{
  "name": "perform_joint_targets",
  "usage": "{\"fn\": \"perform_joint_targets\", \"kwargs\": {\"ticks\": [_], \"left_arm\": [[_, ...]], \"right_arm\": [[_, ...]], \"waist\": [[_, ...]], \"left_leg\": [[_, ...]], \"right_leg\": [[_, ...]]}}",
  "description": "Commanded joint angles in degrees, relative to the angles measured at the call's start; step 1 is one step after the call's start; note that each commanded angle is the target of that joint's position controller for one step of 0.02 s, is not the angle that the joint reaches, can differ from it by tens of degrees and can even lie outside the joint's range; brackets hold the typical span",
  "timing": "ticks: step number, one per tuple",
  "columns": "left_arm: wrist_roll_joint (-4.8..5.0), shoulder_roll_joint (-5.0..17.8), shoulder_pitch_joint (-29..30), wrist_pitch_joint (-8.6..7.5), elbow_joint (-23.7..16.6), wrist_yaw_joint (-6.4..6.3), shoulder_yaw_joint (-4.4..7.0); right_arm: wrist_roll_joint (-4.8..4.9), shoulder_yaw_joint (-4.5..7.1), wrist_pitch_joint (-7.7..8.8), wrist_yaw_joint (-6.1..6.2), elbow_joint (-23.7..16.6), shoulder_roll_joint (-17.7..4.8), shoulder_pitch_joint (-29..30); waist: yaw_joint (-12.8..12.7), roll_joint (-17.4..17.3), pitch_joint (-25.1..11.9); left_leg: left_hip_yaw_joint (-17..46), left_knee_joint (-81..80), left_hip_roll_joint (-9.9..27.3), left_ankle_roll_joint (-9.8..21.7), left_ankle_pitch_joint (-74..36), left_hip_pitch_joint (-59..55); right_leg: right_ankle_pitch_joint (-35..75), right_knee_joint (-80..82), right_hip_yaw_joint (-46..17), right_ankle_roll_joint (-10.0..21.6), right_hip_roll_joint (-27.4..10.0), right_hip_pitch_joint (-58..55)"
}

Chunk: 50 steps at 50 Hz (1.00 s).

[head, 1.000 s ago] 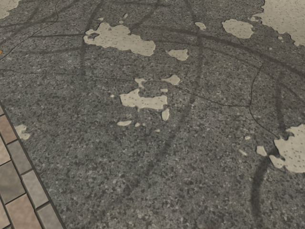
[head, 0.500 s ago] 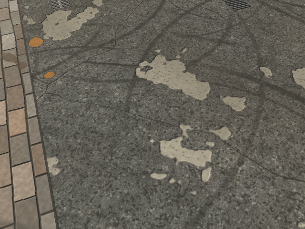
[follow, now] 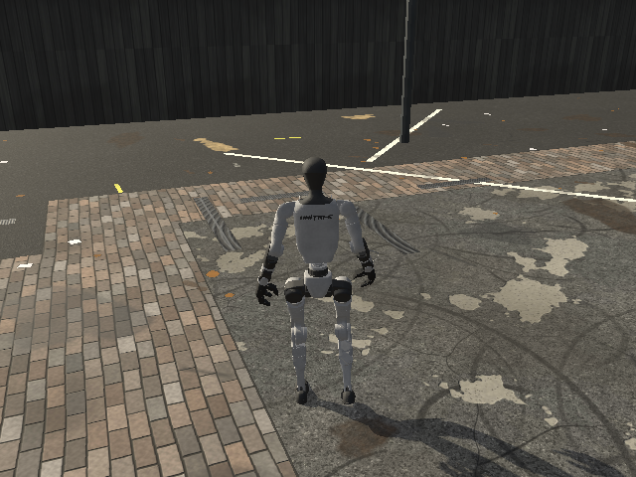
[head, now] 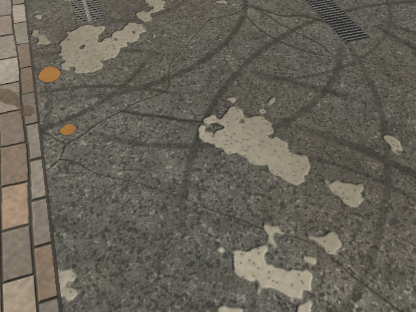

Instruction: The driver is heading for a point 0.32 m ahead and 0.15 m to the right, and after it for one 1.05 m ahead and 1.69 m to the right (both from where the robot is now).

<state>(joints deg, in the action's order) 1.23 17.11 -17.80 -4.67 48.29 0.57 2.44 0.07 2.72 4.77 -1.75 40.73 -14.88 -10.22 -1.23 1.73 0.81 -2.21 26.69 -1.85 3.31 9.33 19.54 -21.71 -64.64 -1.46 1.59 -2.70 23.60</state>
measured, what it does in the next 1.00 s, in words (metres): walks ahead, turning right: right foot, then left foot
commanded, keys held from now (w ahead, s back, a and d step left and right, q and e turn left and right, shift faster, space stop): w+e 0.26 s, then e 0.74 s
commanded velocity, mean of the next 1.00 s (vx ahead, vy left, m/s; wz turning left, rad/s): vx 0.24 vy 0.00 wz -0.47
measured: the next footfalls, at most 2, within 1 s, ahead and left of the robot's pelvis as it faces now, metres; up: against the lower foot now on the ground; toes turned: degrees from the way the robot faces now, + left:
right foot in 0.42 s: +0.37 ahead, -0.16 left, +0.00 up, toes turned -13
left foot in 0.90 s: +0.46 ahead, +0.04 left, +0.00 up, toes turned -34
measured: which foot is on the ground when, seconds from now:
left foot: down 0.00-0.42, up 0.44-0.88, down 0.90-1.00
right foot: up 0.00-0.40, down 0.42-0.90, up 0.92-1.00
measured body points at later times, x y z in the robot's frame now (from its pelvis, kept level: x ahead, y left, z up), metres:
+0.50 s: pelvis +0.24 -0.06 -0.02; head +0.29 -0.07 +0.43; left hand +0.49 +0.15 -0.11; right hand +0.26 -0.35 -0.14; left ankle +0.12 +0.11 -0.63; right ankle +0.33 -0.15 -0.74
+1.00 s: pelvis +0.34 -0.04 +0.00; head +0.38 -0.03 +0.45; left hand +0.63 +0.12 -0.10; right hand +0.32 -0.35 -0.09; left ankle +0.43 +0.06 -0.74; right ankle +0.29 -0.14 -0.68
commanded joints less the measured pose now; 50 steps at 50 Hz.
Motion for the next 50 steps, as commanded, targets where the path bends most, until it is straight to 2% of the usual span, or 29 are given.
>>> {"fn": "perform_joint_targets", "kwargs": {"ticks": [1, 4, 7, 10, 13, 16, 18, 19, 20, 21, 22, 23, 24, 25, 26, 27, 29, 32, 36, 38, 41, 43, 44, 45, 46, 47, 48, 49, 50], "left_arm": [[0.08, 4.26, -0.73, 0.23, -3.64, -0.04, 1.38], [0.19, 3.2, 1.43, 1.59, -4.37, -0.43, 1.46], [0.0, 2.86, 4.9, 1.46, -5.46, -0.22, 1.62], [-0.21, 1.84, 9.77, 1.1, -6.98, 0.67, 1.2], [-0.22, 0.67, 15.32, 1.0, -9.7, 1.66, 0.55], [-0.83, 0.88, 17.81, 0.82, -12.65, 3.05, 0.66], [-1.0, 2.82, 13.77, 0.77, -13.06, 3.77, 1.66], [-0.9, 4.62, 7.88, 0.81, -11.89, 3.8, 2.66], [-0.98, 7.49, 0.21, 0.75, -10.14, 3.16, 4.19], [-1.23, 12.77, -4.75, 1.24, -9.67, 1.64, 5.59], [-2.31, 16.84, -0.63, 1.41, -12.39, 0.86, 5.44], [-2.12, 13.13, -2.2, 1.89, -13.63, 1.03, 4.85], [-1.68, 10.41, 1.45, 2.1, -14.38, 1.0, 4.18], [-0.61, 8.45, 4.33, 2.38, -14.16, 0.86, 3.78], [-0.28, 6.8, 6.33, 2.69, -14.62, 0.44, 3.23], [-0.84, 6.99, 7.58, 3.07, -15.09, 0.3, 3.21], [-1.72, 8.19, 9.05, 3.29, -15.54, 0.14, 3.7], [-1.41, 9.47, 8.5, 3.81, -15.43, -0.87, 4.19], [-0.73, 9.53, 9.31, 5.64, -16.24, -2.2, 4.2], [-0.89, 9.47, 9.05, 6.17, -16.43, -2.42, 4.23], [-0.9, 9.23, 8.14, 6.59, -16.59, -2.27, 4.26], [-0.28, 8.67, 9.11, 6.91, -16.98, -2.28, 4.08], [0.04, 7.69, 8.94, 7.09, -17.16, -2.39, 3.79], [-0.47, 4.7, 6.35, 7.14, -17.36, -2.28, 2.96], [-0.09, 5.11, 6.04, 6.6, -19.38, -2.03, 3.17], [-1.21, 10.31, 5.2, 5.95, -18.28, -1.8, 4.64], [-0.54, 11.77, 4.73, 6.19, -16.79, -1.67, 5.47], [-0.31, 10.56, 3.73, 7.01, -15.35, -1.96, 5.46], [-0.46, 9.4, 3.77, 7.68, -15.2, -2.12, 5.21]], "right_arm": [[-0.47, 1.71, 1.24, -0.05, -1.62, -5.67, -2.25], [-0.92, 2.26, 2.28, 0.45, 0.53, -6.94, -3.26], [-1.03, 2.38, 2.2, 1.2, 2.19, -7.53, -4.59], [-0.73, 2.36, 1.99, 1.69, 3.18, -8.34, -5.06], [-0.35, 2.58, 1.25, 2.06, 5.21, -9.3, -8.37], [0.11, 2.72, -0.68, 2.82, 5.86, -10.22, -8.11], [0.62, 3.11, -1.79, 3.77, 5.19, -11.84, -6.9], [0.72, 3.3, -2.34, 4.25, 4.71, -12.39, -5.96], [0.97, 3.14, -2.54, 4.53, 4.07, -12.13, -4.83], [-0.56, 2.11, -1.82, 4.36, 2.67, -9.55, -6.94], [-2.17, -0.04, -0.35, 3.03, 0.98, -3.3, -14.3], [-0.94, 1.02, 0.79, 1.87, 1.92, -9.52, -12.31], [0.99, 1.26, 0.73, 1.76, -0.33, -10.27, -6.03], [0.51, 1.1, 0.2, 2.42, -0.75, -9.22, -3.58], [-0.35, 1.41, -0.79, 3.29, -0.65, -9.55, -2.63], [-0.4, 1.66, -1.88, 3.49, -0.84, -9.65, -3.57], [-0.75, 1.37, -3.03, 3.85, -0.67, -7.84, -5.6], [-1.1, 1.1, -3.49, 4.52, -0.89, -6.98, -4.36], [-0.53, 1.15, -4.19, 4.34, -2.25, -6.95, 0.47], [-0.33, 1.2, -3.9, 4.05, -3.02, -6.93, 2.43], [-0.02, 1.54, -2.75, 3.43, -3.56, -7.47, 3.08], [0.17, 2.0, -2.0, 2.93, -2.94, -7.65, 0.47], [-0.02, 2.55, -1.75, 2.83, -2.39, -8.8, -1.37], [-1.07, 3.46, -2.02, 3.15, -2.96, -12.73, -1.95], [-2.89, 4.36, -2.93, 3.16, -2.27, -16.07, -1.22], [-2.76, 3.8, -2.84, 3.2, -3.66, -12.76, -0.2], [-2.21, 3.05, -2.92, 3.51, -4.51, -9.92, 1.58], [-1.46, 2.71, -3.16, 3.64, -4.95, -8.57, 3.53], [-0.66, 2.51, -3.35, 3.81, -5.07, -7.95, 4.21]], "waist": [[0.61, -7.04, -3.42], [0.38, -5.53, -0.81], [1.34, -4.66, 0.27], [3.17, -4.44, 1.63], [5.67, -3.61, 3.62], [5.41, -4.49, 3.86], [2.83, -7.44, -0.33], [-0.17, -7.95, -3.5], [-4.45, -6.22, -7.32], [-5.61, 2.21, -13.17], [1.46, 14.97, -22.01], [-3.68, 5.65, -31.41], [-3.51, 2.88, -24.21], [-1.56, -2.44, -14.84], [-0.19, -2.78, -11.16], [1.83, -1.47, -8.82], [3.59, 1.09, -7.98], [3.23, 2.18, -10.32], [1.75, 4.39, -9.68], [0.92, 6.03, -8.22], [0.22, 7.84, -7.98], [2.09, 8.1, -8.12], [2.85, 7.01, -8.05], [1.17, -2.2, -9.69], [-0.95, -19.77, -6.04], [0.37, -15.97, -6.57], [0.12, -11.12, -6.31], [-0.63, -8.44, -5.3], [-0.24, -8.35, -4.49]], "left_leg": [[16.82, -16.28, 15.38, 10.06, -5.53, -12.66], [10.22, -19.09, 15.24, 10.06, -10.34, -10.12], [4.68, -19.54, 14.62, 8.54, -13.92, -12.33], [-0.29, -20.14, 13.74, 6.69, -14.37, -13.33], [-2.41, -19.23, 15.57, 6.21, -15.53, -18.72], [-5.29, -11.98, 16.28, 4.6, -32.01, -22.77], [-6.36, -3.7, 15.98, 2.83, -48.47, -24.26], [-6.84, 3.77, 15.16, 1.75, -52.84, -23.62], [-7.97, 15.15, 12.61, -0.41, -48.58, -19.48], [-8.19, 33.22, 8.5, -3.76, -23.46, -5.65], [-1.85, 56.49, -3.56, -7.86, 29.93, 16.51], [10.37, 60.18, -0.72, -6.89, 28.36, 17.09], [9.79, 57.87, 1.95, -5.8, 24.28, 19.6], [7.96, 52.07, 3.98, -5.87, 20.43, 21.19], [7.66, 47.91, 5.38, -6.13, 18.05, 19.43], [7.55, 45.25, 5.58, -6.26, 16.7, 15.38], [6.32, 39.77, 4.52, -7.28, 15.14, 11.35], [6.61, 32.31, 3.24, -8.75, 11.04, 10.82], [7.89, 24.21, 2.06, -8.93, 5.39, 10.02], [8.41, 19.8, 1.37, -8.55, 5.56, 9.19], [8.66, 12.61, 0.22, -7.47, 8.14, 6.35], [7.84, 1.68, 0.06, -5.95, 4.17, 0.52], [8.47, -4.75, 2.62, -4.64, -1.81, -5.12], [17.43, -6.33, 14.3, -0.26, -7.82, -12.29], [30.65, -8.7, 23.85, 9.49, -20.08, -13.07], [32.39, -8.2, 26.85, 13.09, -22.79, -12.3], [25.95, -6.76, 23.51, 11.1, -22.25, -11.55], [20.3, -5.74, 19.52, 8.37, -20.46, -11.21], [17.35, -5.49, 18.09, 7.41, -20.25, -11.45]], "right_leg": [[6.28, -0.62, -2.99, -0.75, -5.62, 12.91], [11.84, 2.8, -4.76, -1.99, -5.1, 15.38], [20.92, 10.46, -6.12, -2.28, -3.82, 18.08], [28.29, 19.76, -3.1, -1.68, -2.93, 16.25], [28.27, 25.31, -0.9, -0.64, -2.61, 18.15], [22.42, 29.4, 3.34, 0.6, -0.53, 16.9], [17.05, 29.75, 6.45, 2.27, 3.02, 9.95], [16.2, 31.12, 7.24, 3.43, 5.16, 3.34], [22.62, 36.6, 6.37, 5.34, 6.65, -7.69], [44.37, 35.44, -5.91, 9.35, -2.58, -24.51], [67.88, 34.23, -34.73, 23.71, -19.7, -44.1], [62.24, 36.94, -35.11, 24.58, -19.51, -44.04], [54.87, 37.77, -27.12, 21.38, -16.09, -38.22], [48.93, 39.99, -21.37, 18.0, -12.41, -28.19], [44.38, 41.91, -19.13, 16.4, -10.43, -20.9], [41.75, 43.99, -17.97, 15.89, -8.88, -13.89], [42.97, 45.36, -16.06, 15.67, -7.05, -7.24], [42.78, 44.16, -15.49, 14.73, -5.93, -6.74], [20.22, 44.89, -18.75, 11.49, -3.67, -5.51], [13.77, 44.93, -21.24, 10.85, -3.32, -5.6], [17.41, 42.28, -25.21, 10.44, -3.84, -8.76], [21.35, 39.15, -26.71, 8.9, -2.66, -9.73], [18.33, 36.57, -25.73, 6.78, -0.55, -7.52], [2.45, 26.87, -19.84, 3.52, 4.03, -1.4], [-13.86, 16.76, -7.68, 0.08, 12.85, 10.97], [-14.66, 3.38, -7.75, -2.59, 8.6, 13.06], [-10.84, -1.63, -7.54, -3.61, 7.45, 12.75], [-7.86, -4.16, -6.55, -4.84, 6.7, 12.75], [-5.1, -6.62, -5.9, -5.77, 6.22, 14.0]]}}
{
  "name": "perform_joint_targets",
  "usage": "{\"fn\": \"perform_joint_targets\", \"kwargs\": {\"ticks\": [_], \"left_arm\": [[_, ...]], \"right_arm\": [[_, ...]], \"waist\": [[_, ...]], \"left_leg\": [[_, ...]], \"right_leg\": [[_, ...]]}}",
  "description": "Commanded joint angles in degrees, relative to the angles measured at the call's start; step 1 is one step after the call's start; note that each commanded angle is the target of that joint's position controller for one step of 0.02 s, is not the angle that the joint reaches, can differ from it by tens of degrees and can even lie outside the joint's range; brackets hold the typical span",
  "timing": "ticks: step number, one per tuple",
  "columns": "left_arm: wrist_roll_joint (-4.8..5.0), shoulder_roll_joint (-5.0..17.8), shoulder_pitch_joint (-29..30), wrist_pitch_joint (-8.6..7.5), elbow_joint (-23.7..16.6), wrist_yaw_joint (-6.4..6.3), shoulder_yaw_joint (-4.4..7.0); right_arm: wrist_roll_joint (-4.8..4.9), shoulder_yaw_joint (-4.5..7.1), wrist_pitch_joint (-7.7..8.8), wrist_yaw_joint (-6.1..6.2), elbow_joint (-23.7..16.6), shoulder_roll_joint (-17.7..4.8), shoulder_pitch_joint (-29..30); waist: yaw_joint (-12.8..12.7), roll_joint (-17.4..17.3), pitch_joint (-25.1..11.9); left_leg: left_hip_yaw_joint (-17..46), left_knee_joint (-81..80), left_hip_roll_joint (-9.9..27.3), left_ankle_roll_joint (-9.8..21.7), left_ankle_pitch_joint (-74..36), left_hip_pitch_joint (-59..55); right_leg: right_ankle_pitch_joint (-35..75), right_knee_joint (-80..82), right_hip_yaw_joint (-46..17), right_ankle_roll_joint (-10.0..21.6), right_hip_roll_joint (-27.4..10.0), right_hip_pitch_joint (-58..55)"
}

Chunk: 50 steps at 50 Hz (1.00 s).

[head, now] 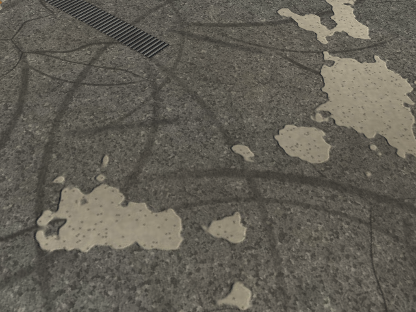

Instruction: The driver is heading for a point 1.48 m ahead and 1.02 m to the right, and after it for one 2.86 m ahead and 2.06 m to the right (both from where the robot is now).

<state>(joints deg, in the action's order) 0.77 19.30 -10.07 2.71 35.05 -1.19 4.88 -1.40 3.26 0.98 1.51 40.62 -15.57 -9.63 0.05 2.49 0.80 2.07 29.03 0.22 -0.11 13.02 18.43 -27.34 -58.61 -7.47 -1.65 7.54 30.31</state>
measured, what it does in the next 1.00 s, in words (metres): steps on the spot, turning right: right foot, then left foot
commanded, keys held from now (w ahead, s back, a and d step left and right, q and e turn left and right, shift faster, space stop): e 1.00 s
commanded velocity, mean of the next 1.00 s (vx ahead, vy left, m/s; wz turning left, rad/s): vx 0.01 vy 0.00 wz -0.60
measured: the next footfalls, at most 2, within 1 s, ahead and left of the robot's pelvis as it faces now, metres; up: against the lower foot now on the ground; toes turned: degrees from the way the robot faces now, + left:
right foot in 0.30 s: +0.02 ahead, -0.14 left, +0.00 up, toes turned -12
left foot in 0.78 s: +0.10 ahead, +0.06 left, +0.00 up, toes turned -33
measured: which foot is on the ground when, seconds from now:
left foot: down 0.00-0.30, up 0.32-0.76, down 0.78-1.00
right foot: up 0.00-0.28, down 0.30-0.78, up 0.80-1.00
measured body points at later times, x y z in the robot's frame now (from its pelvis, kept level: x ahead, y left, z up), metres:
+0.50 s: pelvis -0.01 -0.04 +0.01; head +0.02 -0.09 +0.45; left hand +0.22 +0.18 -0.07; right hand +0.06 -0.37 -0.11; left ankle +0.03 +0.11 -0.65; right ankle -0.02 -0.14 -0.74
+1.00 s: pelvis +0.00 -0.02 +0.01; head +0.04 -0.02 +0.45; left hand +0.29 +0.15 -0.10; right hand -0.03 -0.33 -0.08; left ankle +0.07 +0.08 -0.74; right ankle -0.10 -0.12 -0.66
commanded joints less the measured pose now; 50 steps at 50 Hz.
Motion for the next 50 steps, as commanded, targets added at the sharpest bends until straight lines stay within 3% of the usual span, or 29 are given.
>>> {"fn": "perform_joint_targets", "kwargs": {"ticks": [1, 3, 6, 8, 11, 13, 14, 15, 16, 17, 18, 19, 20, 21, 23, 28, 34, 36, 38, 39, 40, 41, 42, 44, 46, 48, 50], "left_arm": [[0.26, 5.28, -3.7, 0.74, -2.06, -0.17, 2.22], [0.76, 3.28, -0.73, 0.85, -3.6, 0.06, 1.49], [0.54, 2.0, 2.48, 0.62, -5.47, 0.66, 0.81], [0.36, 1.84, 2.84, 0.56, -6.03, 1.22, 0.6], [0.43, 3.11, 1.78, 0.9, -6.07, 1.89, 1.22], [0.45, 2.89, -1.06, 1.01, -5.2, 2.32, 1.63], [0.31, 3.26, -3.45, 0.97, -4.16, 2.18, 2.09], [0.24, 5.88, -5.52, 0.78, -3.89, 1.63, 3.04], [-0.21, 13.69, -6.5, 0.44, -5.4, 0.61, 4.54], [-2.35, 12.68, -7.39, -0.93, -5.91, 1.27, 3.9], [-2.67, 10.96, -5.84, -2.01, -5.33, 1.5, 3.3], [-1.61, 9.21, -2.69, -2.5, -4.95, 1.19, 2.82], [-0.49, 7.36, -0.33, -2.37, -5.16, 0.81, 2.16], [-0.03, 6.97, 1.32, -2.11, -5.33, 0.45, 1.76], [-0.55, 6.44, 1.47, -1.82, -5.33, -0.13, 1.39], [-0.35, 7.78, 0.04, -1.4, -4.64, -0.86, 1.92], [-0.16, 8.64, 1.38, -0.68, -4.86, -0.06, 2.28], [0.28, 8.52, 2.3, -0.43, -4.94, 0.07, 2.27], [1.11, 7.69, 3.94, -0.1, -5.2, -0.25, 2.0], [0.76, 5.52, 2.04, -0.15, -5.19, -0.39, 1.41], [0.78, 3.59, -0.48, -0.51, -6.0, -0.34, 0.99], [-0.08, 8.42, -0.71, -1.06, -5.21, -0.45, 2.54], [0.12, 11.05, -1.88, -0.99, -3.97, -0.32, 3.68], [0.31, 8.81, -3.16, 0.16, -1.9, -0.5, 3.6], [0.76, 5.92, -2.14, 0.65, -2.32, -0.15, 2.73], [1.06, 4.46, 1.06, 0.47, -3.83, 0.02, 2.06], [0.7, 3.67, 2.77, 0.34, -4.9, 0.34, 1.51]], "right_arm": [[0.9, 1.79, 0.09, 0.76, -4.93, -7.18, 3.53], [0.45, 2.1, -0.62, 1.08, -4.55, -7.77, 2.16], [0.48, 2.93, -1.37, 1.31, -4.04, -9.58, 0.63], [0.85, 3.55, -1.53, 0.96, -4.02, -11.09, 1.25], [1.81, 4.0, -1.32, 0.27, -3.53, -12.0, 1.4], [2.88, 4.12, -1.19, 0.1, -3.19, -12.14, 2.62], [3.24, 3.85, -1.06, 0.06, -2.53, -10.9, 1.73], [2.41, 3.32, -0.9, -0.23, -1.44, -8.5, -1.25], [-1.14, 1.67, -0.79, -0.66, -4.26, -4.2, -0.94], [-0.23, 2.43, -0.39, -0.07, -5.97, -6.95, 5.16], [1.2, 3.02, -0.53, 0.3, -5.99, -8.77, 6.97], [1.47, 3.34, -0.78, 0.67, -5.27, -9.07, 6.34], [0.99, 3.52, -1.05, 1.13, -4.24, -8.96, 5.38], [0.63, 3.65, -1.22, 1.26, -4.03, -9.0, 4.27], [0.92, 3.52, -1.01, 0.84, -3.57, -8.02, 2.79], [1.21, 2.61, -0.67, 0.31, -4.25, -6.04, 5.29], [1.87, 2.77, 0.35, -0.88, -4.77, -6.72, 5.27], [2.03, 2.91, 0.84, -1.34, -4.71, -6.79, 3.97], [1.75, 3.31, 1.24, -1.54, -3.61, -7.04, 0.47], [0.97, 4.02, 1.11, -1.24, -3.63, -9.94, -1.05], [-0.18, 4.88, 0.45, -0.94, -3.98, -14.96, 0.89], [-1.16, 4.44, 0.63, -1.01, -4.77, -12.39, 0.95], [-0.71, 3.47, 0.72, -0.69, -5.62, -9.72, 3.35], [0.83, 2.65, 0.36, -0.03, -6.28, -7.04, 6.63], [0.91, 2.29, -0.18, 0.51, -6.12, -7.06, 5.62], [0.4, 2.55, -0.75, 0.93, -5.55, -7.86, 2.91], [0.39, 3.07, -1.19, 1.0, -5.08, -9.32, 1.35]], "waist": [[-1.33, -9.38, -3.82], [0.27, -11.55, -3.31], [2.23, -13.56, -5.08], [2.47, -14.34, -5.85], [2.2, -14.91, -5.82], [0.02, -14.05, -5.58], [-0.91, -12.45, -5.96], [-0.92, -4.98, -6.55], [0.87, 15.79, -6.79], [-4.11, 12.59, -9.85], [-3.7, 7.58, -7.73], [-1.85, 5.48, -5.53], [-0.88, 4.08, -5.09], [0.13, 5.02, -4.93], [0.8, 5.47, -6.44], [-0.78, 5.64, -6.2], [-1.35, 6.82, -5.51], [-0.65, 7.02, -6.01], [1.82, 5.88, -6.5], [1.12, 0.78, -8.24], [-2.35, -15.92, -5.93], [-0.54, -16.48, -5.25], [-1.66, -12.02, -4.39], [-2.2, -9.64, -2.34], [-1.02, -10.19, -1.32], [1.19, -11.6, -1.96], [2.45, -12.22, -3.45]], "left_leg": [[9.92, -8.25, 14.56, 10.6, -24.58, -9.67], [6.03, -9.31, 13.07, 10.9, -23.23, -11.17], [4.12, -9.02, 14.96, 11.97, -23.14, -14.25], [2.58, -9.03, 16.13, 12.13, -23.35, -12.83], [1.75, -7.9, 17.59, 11.59, -21.55, -12.27], [-0.01, -4.58, 17.28, 9.36, -19.38, -10.76], [-2.07, -0.98, 15.83, 6.83, -16.04, -8.17], [-6.69, 7.55, 12.65, 2.17, -7.43, -0.71], [-10.98, 26.75, 4.44, -4.08, 23.19, 17.38], [-1.31, 37.03, 0.84, -4.68, 27.12, 21.58], [1.04, 40.49, 1.89, -3.94, 22.99, 21.94], [1.73, 39.56, 2.63, -3.34, 17.73, 22.11], [2.14, 38.11, 3.07, -3.46, 14.15, 21.74], [1.9, 37.98, 2.49, -3.91, 11.25, 19.56], [1.45, 37.35, 0.97, -4.48, 7.73, 16.85], [2.41, 22.57, -0.57, -5.11, 6.22, 14.33], [3.21, 11.16, -2.7, -3.84, 8.93, 6.37], [3.17, 5.23, -3.09, -3.01, 7.59, 3.2], [2.27, -7.37, -2.09, -1.44, -3.06, -5.43], [7.91, -9.03, 5.79, 1.44, -7.88, -12.75], [21.02, -10.61, 16.96, 9.53, -19.4, -15.69], [27.31, -11.85, 23.64, 16.59, -22.5, -12.29], [22.59, -11.3, 22.18, 16.13, -21.02, -10.39], [13.15, -10.3, 15.38, 11.65, -15.71, -9.91], [7.82, -10.74, 13.12, 11.55, -17.57, -10.02], [5.93, -10.79, 13.36, 12.44, -18.76, -14.09], [5.23, -10.34, 15.04, 13.23, -20.41, -17.07]], "right_leg": [[2.12, -12.79, 1.48, -3.17, -4.41, 6.9], [4.72, -7.6, 4.64, -3.94, -5.34, 6.96], [4.36, 1.99, 6.3, -4.19, -7.73, 3.77], [4.24, 8.1, 8.06, -3.34, -8.49, -1.45], [5.62, 16.13, 10.24, -1.45, -8.11, -6.36], [12.08, 26.52, 11.89, 1.12, -7.11, -11.95], [16.71, 32.42, 12.03, 2.94, -5.72, -17.42], [27.27, 36.38, 5.33, 5.39, -9.02, -26.05], [51.02, 35.59, -17.29, 13.41, -25.66, -35.1], [50.46, 37.39, -22.82, 22.58, -30.4, -30.2], [43.58, 38.58, -18.52, 21.04, -27.1, -27.84], [38.7, 38.58, -14.54, 17.55, -23.56, -26.07], [36.22, 38.39, -12.41, 15.11, -21.29, -25.26], [37.45, 38.45, -11.02, 14.52, -19.93, -23.01], [37.98, 38.52, -10.17, 14.61, -18.39, -22.28], [30.66, 37.78, -13.59, 14.64, -17.41, -23.42], [28.5, 36.32, -21.16, 14.8, -16.66, -20.22], [30.87, 34.85, -23.29, 14.04, -15.84, -20.87], [27.99, 31.88, -22.36, 10.81, -12.78, -17.93], [17.11, 26.18, -18.84, 7.64, -9.71, -12.41], [-2.98, 15.45, -6.59, 3.62, 0.22, -0.47], [-10.56, 1.16, -3.43, 0.53, -0.81, 2.8], [-6.82, -6.33, -3.01, -0.76, -3.35, 2.88], [-0.01, -11.6, -1.39, -2.82, -4.34, 4.28], [3.25, -11.64, 1.48, -4.12, -5.0, 5.02], [4.37, -6.08, 3.65, -4.87, -6.29, 6.24], [3.6, -0.39, 4.61, -5.16, -8.04, 5.03]]}}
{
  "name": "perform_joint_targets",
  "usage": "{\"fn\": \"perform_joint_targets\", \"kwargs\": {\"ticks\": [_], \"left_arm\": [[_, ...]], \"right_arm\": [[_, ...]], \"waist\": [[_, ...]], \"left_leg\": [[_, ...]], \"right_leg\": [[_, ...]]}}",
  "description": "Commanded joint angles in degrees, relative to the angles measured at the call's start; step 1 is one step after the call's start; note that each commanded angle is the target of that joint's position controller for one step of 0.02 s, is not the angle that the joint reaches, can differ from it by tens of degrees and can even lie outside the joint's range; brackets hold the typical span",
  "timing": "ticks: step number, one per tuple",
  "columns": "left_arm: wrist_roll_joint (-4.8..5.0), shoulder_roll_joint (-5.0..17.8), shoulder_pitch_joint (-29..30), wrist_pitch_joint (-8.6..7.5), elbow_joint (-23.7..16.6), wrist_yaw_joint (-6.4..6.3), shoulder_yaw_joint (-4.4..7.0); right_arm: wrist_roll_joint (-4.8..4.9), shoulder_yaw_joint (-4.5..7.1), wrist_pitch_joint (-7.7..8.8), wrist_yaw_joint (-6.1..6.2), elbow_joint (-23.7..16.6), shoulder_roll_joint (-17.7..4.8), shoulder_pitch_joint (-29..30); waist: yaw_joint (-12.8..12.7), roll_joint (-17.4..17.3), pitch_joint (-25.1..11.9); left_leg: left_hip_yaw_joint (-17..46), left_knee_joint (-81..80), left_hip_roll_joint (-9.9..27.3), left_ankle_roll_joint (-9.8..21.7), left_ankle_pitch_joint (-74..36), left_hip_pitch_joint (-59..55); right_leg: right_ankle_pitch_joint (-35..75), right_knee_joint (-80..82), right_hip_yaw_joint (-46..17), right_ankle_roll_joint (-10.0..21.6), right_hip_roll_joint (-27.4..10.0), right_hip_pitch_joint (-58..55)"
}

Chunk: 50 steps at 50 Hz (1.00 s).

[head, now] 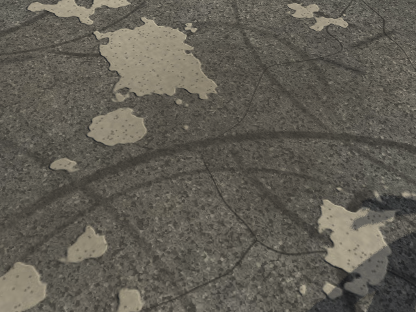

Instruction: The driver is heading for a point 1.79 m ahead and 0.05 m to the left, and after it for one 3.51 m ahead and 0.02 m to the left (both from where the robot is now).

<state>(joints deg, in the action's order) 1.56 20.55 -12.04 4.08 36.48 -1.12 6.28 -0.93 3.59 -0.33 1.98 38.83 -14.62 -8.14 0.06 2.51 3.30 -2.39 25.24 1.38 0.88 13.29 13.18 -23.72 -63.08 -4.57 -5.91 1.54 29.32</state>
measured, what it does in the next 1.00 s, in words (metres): walks ahead: right foot, then left foot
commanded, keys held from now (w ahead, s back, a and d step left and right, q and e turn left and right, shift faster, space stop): e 0.02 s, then w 0.98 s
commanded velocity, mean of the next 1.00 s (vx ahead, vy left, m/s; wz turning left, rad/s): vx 0.37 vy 0.00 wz -0.15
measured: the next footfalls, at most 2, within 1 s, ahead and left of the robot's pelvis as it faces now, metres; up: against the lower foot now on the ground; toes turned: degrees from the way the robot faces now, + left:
right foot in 0.20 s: +0.02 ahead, -0.15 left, +0.00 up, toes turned -5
left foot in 0.68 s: +0.41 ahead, +0.04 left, +0.00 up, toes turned -5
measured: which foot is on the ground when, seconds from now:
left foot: down 0.00-0.20, up 0.22-0.66, down 0.68-1.00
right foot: up 0.00-0.18, down 0.20-0.70, up 0.72-1.00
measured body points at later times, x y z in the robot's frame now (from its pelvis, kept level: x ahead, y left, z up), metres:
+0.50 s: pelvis +0.10 -0.06 +0.00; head +0.12 -0.09 +0.45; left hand +0.15 +0.21 -0.10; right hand +0.25 -0.34 -0.10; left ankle +0.28 +0.09 -0.68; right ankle -0.02 -0.14 -0.74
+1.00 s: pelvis +0.39 -0.05 +0.00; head +0.41 -0.05 +0.45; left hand +0.59 +0.19 -0.09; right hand +0.40 -0.33 -0.12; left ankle +0.37 +0.04 -0.74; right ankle +0.52 -0.24 -0.68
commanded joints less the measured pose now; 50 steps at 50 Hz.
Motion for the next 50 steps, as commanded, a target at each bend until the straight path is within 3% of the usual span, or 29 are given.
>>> {"fn": "perform_joint_targets", "kwargs": {"ticks": [1, 3, 5, 7, 8, 9, 10, 11, 12, 13, 14, 16, 19, 23, 27, 30, 32, 33, 34, 35, 36, 37, 38, 39, 40, 41, 44, 47, 50], "left_arm": [[-0.31, 1.98, 4.96, -1.07, -6.63, 0.52, -0.2], [-0.56, 0.96, 5.08, -1.19, -6.93, 0.99, -0.98], [-0.39, 1.3, 4.07, -1.44, -6.63, 1.45, -1.07], [-0.37, 1.4, 0.49, -2.08, -4.86, 1.92, -0.97], [-0.45, 0.86, -3.13, -2.49, -2.84, 2.05, -1.01], [-0.34, 1.17, -7.55, -2.82, -0.78, 1.81, -0.83], [-0.38, 3.61, -13.42, -3.25, 0.55, 1.32, -0.24], [-0.81, 12.19, -14.54, -3.89, -0.56, 1.26, 1.36], [-1.56, 10.03, -13.9, -5.46, -0.76, 1.59, 1.02], [-1.67, 6.86, -11.13, -6.6, -0.71, 1.6, -0.18], [-1.47, 4.72, -8.93, -7.33, -0.72, 1.55, -0.91], [-1.28, 3.17, -6.74, -7.71, -0.82, 1.19, -1.77], [-1.66, 2.99, -8.19, -8.08, 0.11, 0.75, -1.8], [-1.41, 4.04, -10.68, -8.12, 2.4, 0.54, -1.59], [-0.75, 5.12, -13.92, -7.95, 5.09, 0.51, -1.28], [-0.27, 5.86, -14.08, -7.49, 6.56, 0.32, -0.95], [-0.52, 7.22, -13.39, -7.07, 6.93, 0.07, -0.58], [-0.73, 7.14, -12.72, -6.62, 7.01, -0.09, -0.71], [-1.26, 6.09, -12.92, -6.52, 6.63, -0.33, -1.3], [-1.5, -0.41, -19.83, -7.24, 5.12, 0.2, -3.17], [-1.04, -0.59, -18.92, -8.45, 6.45, 0.4, -3.64], [1.0, 4.59, -12.2, -9.26, 4.57, 0.96, -2.07], [1.51, 4.83, -7.64, -9.8, 3.05, 1.16, -2.31], [0.55, 3.93, -5.14, -10.0, 2.54, 1.06, -2.44], [-0.26, 3.52, -5.76, -9.55, 3.05, 0.92, -2.1], [-0.38, 2.39, -7.75, -8.92, 3.95, 0.96, -2.25], [-0.94, 0.19, -7.91, -7.42, 4.25, 0.51, -2.73], [-1.64, -0.3, -1.33, -7.86, 2.16, 0.5, -3.08], [-1.31, -1.95, 5.4, -8.94, 0.76, 1.39, -3.82]], "right_arm": [[0.08, 3.02, -0.03, 0.39, -3.26, -11.03, 0.04], [0.89, 3.51, -0.15, -0.2, -2.73, -12.56, -1.07], [1.85, 3.55, 0.16, -0.95, -2.14, -13.3, -1.48], [2.87, 3.17, 0.7, -1.69, -1.54, -13.07, -0.79], [3.2, 2.72, 0.96, -2.08, -1.06, -12.08, -0.45], [2.8, 1.66, 1.47, -2.51, -0.25, -9.16, -1.34], [1.28, -0.11, 2.13, -3.23, -0.74, -4.26, -0.2], [0.56, -0.42, 3.19, -3.52, -5.0, -3.75, 2.88], [2.35, 1.24, 3.96, -3.09, -5.57, -9.28, 6.64], [3.46, 1.94, 4.24, -3.28, -5.08, -11.04, 5.66], [3.1, 2.03, 4.39, -3.35, -3.52, -10.67, 3.86], [1.62, 2.15, 4.79, -3.53, -2.19, -10.19, 2.46], [1.49, 1.41, 5.07, -3.87, -1.24, -7.73, 2.44], [1.84, 0.14, 5.22, -4.32, -2.61, -5.33, 8.03], [2.34, -0.52, 5.81, -5.66, -4.65, -4.99, 13.51], [2.22, -0.36, 6.26, -6.34, -5.25, -6.1, 13.32], [1.87, 0.56, 6.15, -5.79, -4.41, -8.24, 8.52], [1.81, 1.69, 5.95, -5.11, -2.48, -10.24, 0.86], [1.77, 2.61, 5.64, -4.28, -0.33, -12.61, -8.84], [0.23, 3.97, 5.37, -3.8, 0.72, -18.43, -16.47], [1.06, 2.74, 5.44, -4.15, 1.96, -14.13, -18.39], [1.63, 1.76, 5.29, -3.86, 1.78, -11.63, -13.77], [1.65, 1.37, 5.03, -3.53, 1.28, -10.39, -9.78], [1.15, 1.0, 5.08, -3.55, 1.32, -9.32, -6.72], [0.4, 0.56, 5.52, -3.62, 0.97, -7.84, -4.74], [0.19, 0.5, 5.76, -3.66, 0.9, -7.48, -3.58], [0.94, 0.7, 6.91, -3.69, 2.32, -8.07, -3.58], [1.11, 0.98, 6.84, -3.12, 3.58, -9.33, -5.51], [1.62, 1.15, 6.22, -2.63, 4.45, -10.63, -7.97]], "waist": [[2.58, -12.36, -6.53], [3.4, -12.36, -7.55], [3.09, -13.49, -6.19], [0.65, -12.2, -4.88], [-1.27, -10.77, -4.79], [-3.08, -8.17, -5.87], [-5.17, 0.7, -8.03], [-4.94, 13.93, -6.32], [-7.35, 7.96, -3.58], [-5.19, 7.5, 0.32], [-3.86, 6.96, 2.02], [-2.36, 6.1, 2.75], [-2.24, 3.32, 0.93], [-4.12, 3.3, 2.15], [-5.55, 2.55, 4.74], [-3.94, 3.08, 4.22], [-0.88, 5.01, -0.7], [3.44, 5.03, -6.17], [7.82, 4.15, -13.14], [6.28, -9.38, -24.4], [6.99, -16.53, -30.73], [6.92, -12.87, -19.66], [5.37, -8.49, -12.02], [3.29, -4.77, -6.53], [1.07, -5.65, -4.9], [-0.35, -6.89, -4.61], [-1.85, -6.92, -2.37], [-0.25, -5.56, -0.19], [2.48, -4.86, 0.62]], "left_leg": [[8.76, -6.34, 14.39, 12.3, -21.21, -11.72], [8.22, -8.69, 14.51, 12.23, -8.48, -8.69], [8.95, -10.84, 14.65, 11.98, 3.9, -4.74], [8.53, -10.17, 14.43, 10.85, 9.53, -0.81], [7.09, -8.0, 13.5, 9.63, 10.79, 2.6], [4.5, -3.38, 11.4, 7.17, 11.53, 7.66], [-1.28, 11.48, 6.8, 2.48, 13.76, 15.71], [-4.18, 26.86, -0.67, -1.53, 22.03, 32.86], [2.84, 35.77, 1.71, -1.21, 21.65, 36.41], [4.56, 37.38, 3.78, 0.0, 15.42, 37.9], [4.63, 37.03, 4.73, 0.48, 9.92, 37.61], [4.62, 34.1, 5.47, -0.26, 0.95, 35.37], [2.98, 29.77, 4.51, -2.08, -7.94, 33.6], [1.72, 16.53, 2.88, -3.17, -15.72, 28.71], [1.12, 8.39, 1.58, -1.53, -17.05, 26.57], [1.18, 4.86, 0.71, 1.14, -13.25, 24.27], [-1.11, 4.91, -2.35, 3.33, -9.14, 15.62], [-2.86, 4.13, -4.34, 5.2, -9.4, 4.96], [0.57, 6.29, -0.91, 7.6, -11.15, -12.08], [26.57, 5.77, 15.86, 16.87, -1.4, -37.14], [45.96, -5.65, 21.02, 19.0, 6.69, -40.13], [39.6, -8.37, 19.33, 16.0, 12.33, -32.28], [31.75, -9.61, 17.41, 14.26, 10.55, -22.82], [26.19, -11.55, 15.19, 13.53, 5.08, -13.69], [21.98, -13.15, 12.88, 12.83, 0.39, -8.04], [19.78, -14.96, 11.7, 13.09, -1.53, -4.48], [13.98, -18.63, 10.84, 14.48, -7.0, 0.57], [9.71, -19.8, 9.45, 13.8, -10.86, -0.67], [5.54, -19.31, 7.58, 11.66, -12.59, -1.53]], "right_leg": [[-0.41, 7.14, 2.5, -0.72, -2.77, 4.02], [-1.17, 13.85, 4.75, 0.71, -3.04, -1.74], [-1.89, 19.96, 6.8, 2.73, -2.09, -6.63], [3.27, 30.44, 7.98, 5.73, -1.31, -14.02], [7.88, 36.99, 9.18, 7.31, -0.26, -20.87], [7.68, 39.97, 8.32, 8.34, 0.3, -29.84], [5.82, 43.5, -4.46, 10.45, -8.56, -39.0], [-0.28, 48.09, -27.86, 20.08, -22.5, -40.95], [-7.41, 52.08, -32.64, 24.8, -24.44, -35.39], [-11.47, 53.24, -28.13, 23.08, -22.17, -33.2], [-9.99, 53.78, -23.4, 21.0, -19.26, -31.79], [1.02, 55.25, -16.07, 18.4, -15.79, -30.18], [14.58, 55.81, -8.97, 17.66, -13.58, -30.35], [20.79, 56.17, -3.33, 16.71, -11.96, -27.85], [21.86, 56.01, -2.91, 17.0, -14.18, -29.2], [29.56, 52.79, -2.82, 15.79, -16.14, -33.47], [50.04, 45.51, -1.77, 14.5, -15.63, -35.59], [60.46, 36.11, 0.22, 13.25, -13.63, -34.35], [56.89, 23.44, 1.21, 11.38, -11.48, -25.39], [30.58, -1.4, 3.0, 7.15, -3.35, -2.32], [-7.52, -12.16, -4.34, 6.48, 3.02, 4.79], [-6.32, -16.18, -5.19, 7.03, -0.84, 11.33], [-1.77, -14.08, -2.4, 7.83, -4.11, 11.91], [2.24, -9.84, -0.73, 7.9, -6.5, 10.68], [5.32, -6.61, -0.96, 7.96, -8.54, 7.13], [6.91, -5.49, -0.95, 7.58, -9.17, 4.08], [9.63, -0.52, 0.29, 5.62, -10.1, 4.17], [19.49, 10.02, 0.97, 4.14, -10.53, 7.92], [28.89, 23.23, 3.32, 4.19, -8.29, 4.74]]}}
